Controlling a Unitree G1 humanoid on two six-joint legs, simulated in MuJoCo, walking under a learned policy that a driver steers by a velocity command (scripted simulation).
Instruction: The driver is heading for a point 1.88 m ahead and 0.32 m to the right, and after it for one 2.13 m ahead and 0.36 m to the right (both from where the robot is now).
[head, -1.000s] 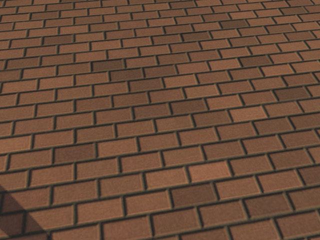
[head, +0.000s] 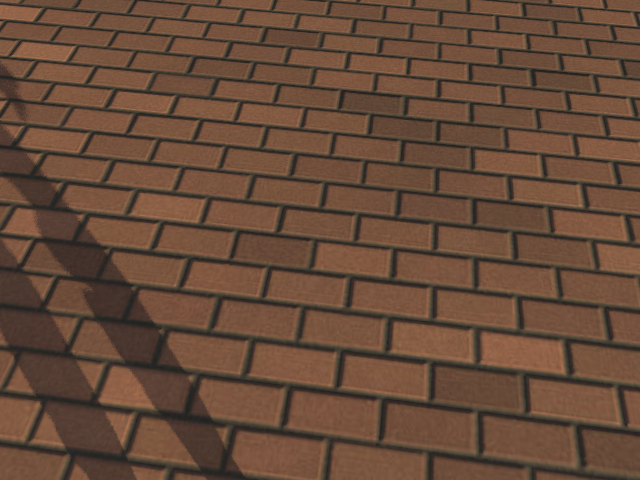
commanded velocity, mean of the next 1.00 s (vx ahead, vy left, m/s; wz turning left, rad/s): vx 0.00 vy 0.00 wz -0.02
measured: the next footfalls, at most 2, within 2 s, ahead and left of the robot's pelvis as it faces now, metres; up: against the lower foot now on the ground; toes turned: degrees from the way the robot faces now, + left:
right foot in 0.08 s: +0.06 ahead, -0.12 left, +0.00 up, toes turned +6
left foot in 0.44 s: -0.01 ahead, +0.09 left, +0.00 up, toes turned +0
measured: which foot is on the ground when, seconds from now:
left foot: down 0.00-0.08, up 0.10-0.42, down 0.44-0.94, up 0.96-1.00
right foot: up 0.00-0.06, down 0.08-1.00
